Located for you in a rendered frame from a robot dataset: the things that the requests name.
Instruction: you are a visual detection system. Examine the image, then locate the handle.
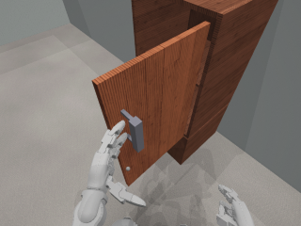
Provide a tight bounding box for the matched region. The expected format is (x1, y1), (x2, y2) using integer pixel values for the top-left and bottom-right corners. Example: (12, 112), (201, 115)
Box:
(120, 109), (145, 153)

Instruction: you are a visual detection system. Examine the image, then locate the left robot forearm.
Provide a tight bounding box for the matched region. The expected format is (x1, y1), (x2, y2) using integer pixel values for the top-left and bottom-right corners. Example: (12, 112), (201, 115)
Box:
(71, 188), (108, 226)

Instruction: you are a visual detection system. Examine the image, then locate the cupboard door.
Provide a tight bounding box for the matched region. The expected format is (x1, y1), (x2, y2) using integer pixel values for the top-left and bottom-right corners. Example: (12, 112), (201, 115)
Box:
(92, 21), (211, 186)

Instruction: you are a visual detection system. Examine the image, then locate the robot left hand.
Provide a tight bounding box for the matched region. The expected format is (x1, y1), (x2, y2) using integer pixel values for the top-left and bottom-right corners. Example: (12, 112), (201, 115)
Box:
(87, 120), (146, 207)

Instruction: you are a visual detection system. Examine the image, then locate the robot right hand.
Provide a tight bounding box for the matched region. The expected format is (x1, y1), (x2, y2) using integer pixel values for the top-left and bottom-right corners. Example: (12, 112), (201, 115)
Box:
(216, 185), (255, 226)

